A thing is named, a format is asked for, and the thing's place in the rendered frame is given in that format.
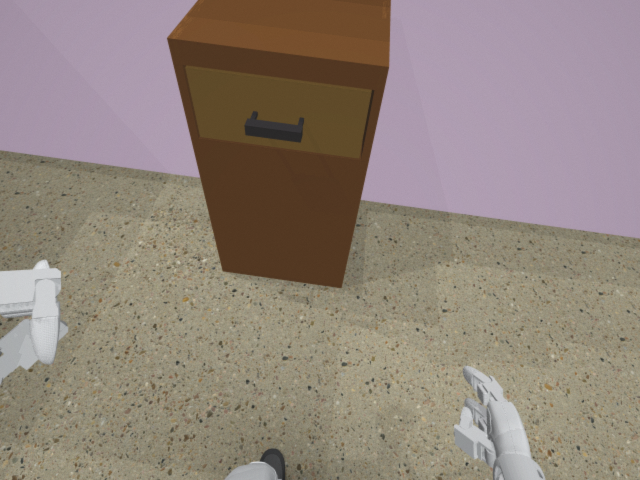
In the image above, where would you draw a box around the handle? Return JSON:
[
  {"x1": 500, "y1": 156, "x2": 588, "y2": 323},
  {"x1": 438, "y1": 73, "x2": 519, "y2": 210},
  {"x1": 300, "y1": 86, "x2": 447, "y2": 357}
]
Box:
[{"x1": 244, "y1": 111, "x2": 304, "y2": 143}]

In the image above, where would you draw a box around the right robot hand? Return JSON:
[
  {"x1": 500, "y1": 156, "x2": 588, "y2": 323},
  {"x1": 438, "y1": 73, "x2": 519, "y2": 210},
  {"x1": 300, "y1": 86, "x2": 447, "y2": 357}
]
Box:
[{"x1": 454, "y1": 366, "x2": 532, "y2": 468}]

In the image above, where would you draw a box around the cabinet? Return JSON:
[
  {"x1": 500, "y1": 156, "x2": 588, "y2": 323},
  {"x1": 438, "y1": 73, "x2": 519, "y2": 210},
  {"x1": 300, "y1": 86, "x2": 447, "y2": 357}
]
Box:
[{"x1": 167, "y1": 0, "x2": 391, "y2": 288}]

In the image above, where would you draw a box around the drawer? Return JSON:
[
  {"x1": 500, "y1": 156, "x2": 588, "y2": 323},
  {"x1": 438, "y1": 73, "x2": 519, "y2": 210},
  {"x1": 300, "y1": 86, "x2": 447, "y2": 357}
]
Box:
[{"x1": 185, "y1": 65, "x2": 372, "y2": 158}]

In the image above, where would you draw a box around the robot left foot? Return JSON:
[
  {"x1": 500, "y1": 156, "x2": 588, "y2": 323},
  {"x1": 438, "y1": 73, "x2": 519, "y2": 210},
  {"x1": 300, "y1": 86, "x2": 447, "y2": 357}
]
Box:
[{"x1": 260, "y1": 448, "x2": 285, "y2": 480}]

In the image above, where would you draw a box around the robot left shin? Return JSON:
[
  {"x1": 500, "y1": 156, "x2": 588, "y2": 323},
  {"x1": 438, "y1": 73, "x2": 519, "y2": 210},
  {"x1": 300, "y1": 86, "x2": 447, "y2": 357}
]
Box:
[{"x1": 249, "y1": 462, "x2": 276, "y2": 474}]

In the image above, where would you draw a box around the robot right forearm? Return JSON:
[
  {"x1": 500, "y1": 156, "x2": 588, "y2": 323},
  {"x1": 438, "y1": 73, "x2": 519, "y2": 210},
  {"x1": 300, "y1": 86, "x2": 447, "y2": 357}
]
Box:
[{"x1": 493, "y1": 454, "x2": 546, "y2": 480}]

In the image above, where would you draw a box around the left robot hand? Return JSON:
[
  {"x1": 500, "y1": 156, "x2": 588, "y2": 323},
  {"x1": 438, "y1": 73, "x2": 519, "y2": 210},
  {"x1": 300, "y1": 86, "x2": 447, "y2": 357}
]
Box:
[{"x1": 0, "y1": 260, "x2": 68, "y2": 385}]

